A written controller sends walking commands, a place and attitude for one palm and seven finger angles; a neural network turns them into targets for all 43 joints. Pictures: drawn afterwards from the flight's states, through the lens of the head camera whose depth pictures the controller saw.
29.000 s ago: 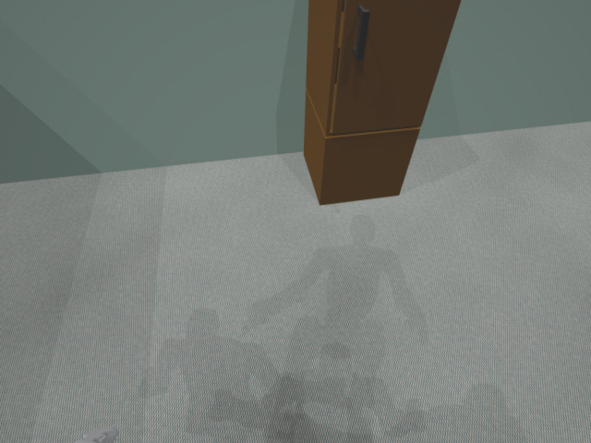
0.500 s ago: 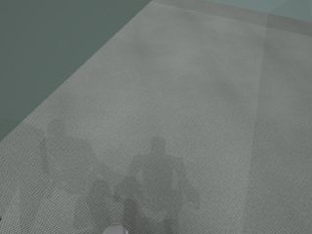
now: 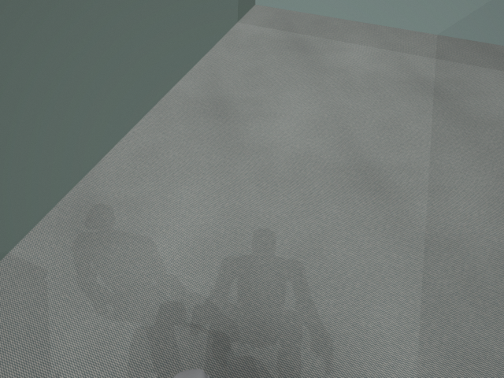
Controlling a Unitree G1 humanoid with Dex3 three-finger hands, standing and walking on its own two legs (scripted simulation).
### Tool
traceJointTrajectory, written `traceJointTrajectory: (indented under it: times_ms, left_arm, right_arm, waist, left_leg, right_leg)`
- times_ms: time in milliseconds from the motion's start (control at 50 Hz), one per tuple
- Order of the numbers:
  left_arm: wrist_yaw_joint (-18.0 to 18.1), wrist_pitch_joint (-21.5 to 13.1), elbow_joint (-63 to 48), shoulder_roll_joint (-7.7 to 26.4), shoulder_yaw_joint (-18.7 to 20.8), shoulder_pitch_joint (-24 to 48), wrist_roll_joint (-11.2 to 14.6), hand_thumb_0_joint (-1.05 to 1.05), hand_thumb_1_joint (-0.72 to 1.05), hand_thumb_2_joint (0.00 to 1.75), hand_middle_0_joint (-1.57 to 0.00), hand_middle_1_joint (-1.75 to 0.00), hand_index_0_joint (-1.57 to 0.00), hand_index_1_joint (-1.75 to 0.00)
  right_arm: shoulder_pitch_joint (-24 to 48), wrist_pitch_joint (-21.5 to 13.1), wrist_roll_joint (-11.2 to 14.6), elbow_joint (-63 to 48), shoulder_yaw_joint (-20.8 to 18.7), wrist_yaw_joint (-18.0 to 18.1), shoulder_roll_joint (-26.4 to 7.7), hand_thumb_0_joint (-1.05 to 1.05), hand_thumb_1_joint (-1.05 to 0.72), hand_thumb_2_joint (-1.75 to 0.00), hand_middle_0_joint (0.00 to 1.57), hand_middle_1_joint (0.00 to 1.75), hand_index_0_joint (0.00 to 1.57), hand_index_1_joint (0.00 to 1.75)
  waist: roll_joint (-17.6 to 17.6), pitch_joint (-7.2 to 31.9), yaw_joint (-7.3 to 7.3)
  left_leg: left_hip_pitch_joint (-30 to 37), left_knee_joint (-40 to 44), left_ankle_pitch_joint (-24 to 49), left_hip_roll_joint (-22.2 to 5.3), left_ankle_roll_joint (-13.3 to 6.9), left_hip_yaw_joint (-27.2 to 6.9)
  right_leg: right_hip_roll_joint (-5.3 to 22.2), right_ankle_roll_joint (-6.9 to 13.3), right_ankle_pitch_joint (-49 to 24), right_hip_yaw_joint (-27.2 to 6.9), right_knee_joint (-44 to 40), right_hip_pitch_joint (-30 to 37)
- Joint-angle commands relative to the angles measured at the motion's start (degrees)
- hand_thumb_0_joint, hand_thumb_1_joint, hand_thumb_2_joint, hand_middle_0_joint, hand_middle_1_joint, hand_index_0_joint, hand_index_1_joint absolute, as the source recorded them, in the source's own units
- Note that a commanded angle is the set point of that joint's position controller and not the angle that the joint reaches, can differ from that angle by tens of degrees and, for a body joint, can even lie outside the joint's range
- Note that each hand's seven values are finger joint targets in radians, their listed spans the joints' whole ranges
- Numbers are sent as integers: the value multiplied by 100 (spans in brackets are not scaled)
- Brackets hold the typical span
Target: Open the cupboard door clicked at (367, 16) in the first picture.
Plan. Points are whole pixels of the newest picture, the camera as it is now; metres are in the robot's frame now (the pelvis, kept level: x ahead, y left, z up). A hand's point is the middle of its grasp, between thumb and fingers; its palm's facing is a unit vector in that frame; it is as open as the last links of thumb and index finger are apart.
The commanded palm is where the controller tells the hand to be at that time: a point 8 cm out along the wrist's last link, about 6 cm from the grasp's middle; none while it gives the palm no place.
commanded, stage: walk to a spot facing it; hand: left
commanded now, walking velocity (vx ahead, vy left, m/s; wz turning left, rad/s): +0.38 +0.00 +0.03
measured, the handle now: out of the picture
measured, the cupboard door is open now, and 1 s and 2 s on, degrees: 47 47 47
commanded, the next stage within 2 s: turn to face it in 0.32 s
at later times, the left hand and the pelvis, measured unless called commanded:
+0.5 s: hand (188, 277) +0.33 +0.16 -0.17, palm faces +0.02 -0.97 -0.22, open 7.4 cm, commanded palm none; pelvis +0.24 -0.03 -0.01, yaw +0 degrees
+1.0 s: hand (186, 240) +0.43 +0.18 -0.17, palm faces +0.29 -0.93 -0.22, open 7.4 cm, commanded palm none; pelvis +0.37 -0.05 +0.00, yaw +16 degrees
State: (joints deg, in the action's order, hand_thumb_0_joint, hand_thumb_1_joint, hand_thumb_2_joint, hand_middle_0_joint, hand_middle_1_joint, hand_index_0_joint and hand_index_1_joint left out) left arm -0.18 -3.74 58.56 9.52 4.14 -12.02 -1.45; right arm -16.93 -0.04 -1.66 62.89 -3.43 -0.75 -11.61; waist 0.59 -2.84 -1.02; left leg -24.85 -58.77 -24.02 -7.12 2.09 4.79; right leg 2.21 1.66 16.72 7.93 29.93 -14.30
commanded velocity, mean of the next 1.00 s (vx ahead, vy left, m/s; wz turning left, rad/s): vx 0.12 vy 0.00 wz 0.36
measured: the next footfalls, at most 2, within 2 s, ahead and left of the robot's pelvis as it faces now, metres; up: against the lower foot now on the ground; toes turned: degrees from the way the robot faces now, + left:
left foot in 0.18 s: +0.22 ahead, +0.14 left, +0.00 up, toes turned +8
right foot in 0.46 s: +0.32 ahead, -0.14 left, +0.00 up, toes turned -9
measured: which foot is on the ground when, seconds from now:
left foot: up 0.00-0.16, down 0.18-0.46, up 0.48-0.76, down 0.78-1.00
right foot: down 0.00-0.18, up 0.20-0.44, down 0.46-0.78, up 0.80-1.00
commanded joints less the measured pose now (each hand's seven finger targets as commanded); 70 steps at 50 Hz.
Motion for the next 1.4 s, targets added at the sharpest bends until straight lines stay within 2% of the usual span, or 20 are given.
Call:
traceJointTrajectory:
  times_ms: [0, 120, 160, 180, 300, 380, 400, 440, 560, 680, 720, 760, 780, 880, 1040, 1060, 1100, 1180, 1240, 1380]
  left_arm:
    - [11, -112, 91, 906, 122, -679, -5, 0, 90, 90, -20, -30, -20, -30]
    - [-19, -78, 205, 858, 82, -627, 80, 0, 90, 90, -20, -30, -20, -30]
    - [-79, -83, -185, 510, -44, -453, 97, 0, 90, 90, -20, -30, -20, -30]
    - [-50, -81, -421, 553, -50, 80, 42, 0, 90, 90, -20, -30, -20, -30]
    - [-217, 142, -240, 277, -51, 49, 25, 0, 90, 90, -20, -30, -20, -30]
    - [-192, 132, -17, 456, 4, -475, -9, 0, 90, 90, -20, -30, -20, -30]
    - [-155, 120, 64, 640, 65, -794, -19, 0, 90, 90, -20, -30, -20, -30]
    - [-40, 85, 173, 1595, 236, -1452, -12, 0, 90, 90, -20, -30, -20, -30]
    - [137, -24, -8, 834, 48, -676, 11, 0, 90, 90, -20, -30, -20, -30]
    - [154, 79, -247, 1061, 121, -291, 46, 0, 90, 90, -20, -30, -20, -30]
    - [147, 134, -431, 1137, 130, -99, 87, 0, 90, 90, -20, -30, -20, -30]
    - [156, 239, -874, 742, 16, 87, 166, 0, 90, 90, -20, -30, -20, -30]
    - [184, 340, -1127, 866, 2, 472, 96, 0, 90, 90, -20, -30, -20, -30]
    - [64, 503, -878, 735, 87, 245, 62, 0, 90, 90, -20, -30, -20, -30]
    - [66, 473, -1068, 847, 101, -71, 58, 0, 90, 90, -20, -30, -20, -30]
    - [90, 428, -1055, 1001, 147, -301, 50, 0, 90, 90, -20, -30, -20, -30]
    - [161, 364, -1153, 1892, 279, -406, -70, 0, 90, 90, -20, -30, -20, -30]
    - [206, 338, -1302, 1225, 82, 229, 4, 0, 90, 90, -20, -30, -20, -30]
    - [201, 286, -1142, 1333, 108, -254, 0, 0, 90, 90, -20, -30, -20, -30]
    - [127, 307, -1116, 1501, 170, -219, 90, 0, 90, 90, -20, -30, -20, -30]
  right_arm:
    - [494, -231, 29, -677, 14, -102, 76, 0, -90, -90, 20, 30, 20, 30]
    - [-347, -394, -10, -438, -70, -31, -478, 0, -90, -90, 20, 30, 20, 30]
    - [-1787, -373, -101, -154, -298, 125, -1465, 0, -90, -90, 20, 30, 20, 30]
    - [-1693, -315, -86, -191, -300, 125, -1463, 0, -90, -90, 20, 30, 20, 30]
    - [-145, -421, -59, -530, -109, 159, -828, 0, -90, -90, 20, 30, 20, 30]
    - [33, -270, -10, -470, -144, 94, -773, 0, -90, -90, 20, 30, 20, 30]
    - [126, -239, 7, -490, -114, 90, -667, 0, -90, -90, 20, 30, 20, 30]
    - [201, -163, 90, -740, 0, 39, -152, 0, -90, -90, 20, 30, 20, 30]
    - [421, -117, 93, -587, 68, 45, 19, 0, -90, -90, 20, 30, 20, 30]
    - [407, -16, 76, -772, 81, -49, -30, 0, -90, -90, 20, 30, 20, 30]
    - [-197, -18, 20, -723, -18, -28, -458, 0, -90, -90, 20, 30, 20, 30]
    - [-901, -27, -12, -729, -249, 83, -1538, 0, -90, -90, 20, 30, 20, 30]
    - [-805, 2, 16, -785, -256, 132, -1627, 0, -90, -90, 20, 30, 20, 30]
    - [548, -11, 7, -1257, -178, 190, -1246, 0, -90, -90, 20, 30, 20, 30]
    - [953, 161, 17, -1506, -375, 104, -1395, 0, -90, -90, 20, 30, 20, 30]
    - [1048, 179, 55, -1595, -370, 90, -1278, 0, -90, -90, 20, 30, 20, 30]
    - [1189, 172, 100, -1876, -274, 5, -680, 0, -90, -90, 20, 30, 20, 30]
    - [1048, 275, 80, -1662, -241, -59, -683, 0, -90, -90, 20, 30, 20, 30]
    - [1418, 244, 107, -1704, -110, -98, -486, 0, -90, -90, 20, 30, 20, 30]
    - [525, 122, 54, -1526, -199, -66, -1054, 0, -90, -90, 20, 30, 20, 30]
  waist:
    - [-520, 54, 169]
    - [19, 439, -367]
    - [1740, 1195, -850]
    - [906, 641, -852]
    - [795, 168, 32]
    - [176, 187, 296]
    - [-227, 149, 495]
    - [-2143, 324, 796]
    - [-1032, 423, 295]
    - [-1015, 557, 79]
    - [-510, 895, -293]
    - [1723, 1361, -636]
    - [685, 1053, -579]
    - [844, 577, 40]
    - [953, 652, 177]
    - [578, 661, 303]
    - [-1973, 482, 474]
    - [-1568, 395, 40]
    - [-1154, 486, 284]
    - [-370, 1191, -204]
  left_leg:
    - [-335, 1549, 616, -106, 16, 67]
    - [2053, 3276, 1485, 217, -303, 342]
    - [3867, 4154, 1352, -2085, -1490, -2875]
    - [3166, 4262, 858, -2250, -1668, -3018]
    - [1250, 4559, 1433, -1079, -870, -494]
    - [455, 3845, 48, -593, -536, -116]
    - [87, 3287, -283, -252, -361, 117]
    - [-1082, 691, -1428, 503, -97, 396]
    - [-851, 376, -210, 85, 43, -61]
    - [243, 2327, 1037, 514, -51, 542]
    - [1562, 3008, 2450, 476, -237, 433]
    - [2742, 3478, 6023, -2001, -1811, -2887]
    - [2343, 3520, 4825, -2059, -1937, -2998]
    - [1063, 3912, 2592, -848, -1081, -1723]
    - [393, 3555, 1628, -346, -841, -1909]
    - [-5, 3205, 1278, -90, -633, -1802]
    - [-1187, 613, -1005, 1074, 63, -397]
    - [-1035, -949, -334, 471, 139, -499]
    - [-694, 548, -296, 551, 204, -50]
    - [2296, 3324, 2582, 229, -316, -271]
  right_leg:
    - [1483, 825, -1074, -1225, -1748, 547]
    - [841, 299, -2016, -453, 75, 169]
    - [-212, -109, 1455, -76, 3372, -2068]
    - [6, -41, 1627, -565, 4134, -2475]
    - [552, -228, 359, -424, 1795, -1199]
    - [49, -272, -392, 133, 401, 490]
    - [192, -206, -172, -180, 10, 956]
    - [2338, 632, 810, -2942, -1856, 1552]
    - [1919, 567, -4657, -488, -843, 1452]
    - [1606, 180, -4738, 295, -118, 1305]
    - [1474, -129, -3963, 465, 1009, 668]
    - [207, -660, 2459, 31, 3735, -1463]
    - [264, -622, 2216, -669, 4196, -1780]
    - [315, -651, 899, -719, 3383, -1429]
    - [-174, -561, 232, -393, 519, 145]
    - [-28, -512, -131, -504, -327, 707]
    - [2524, 523, -173, -2965, -1787, 844]
    - [1719, 515, -2690, -1187, -916, 583]
    - [1658, 418, -4264, -698, -483, 1287]
    - [1416, -310, -3348, 74, 1637, 81]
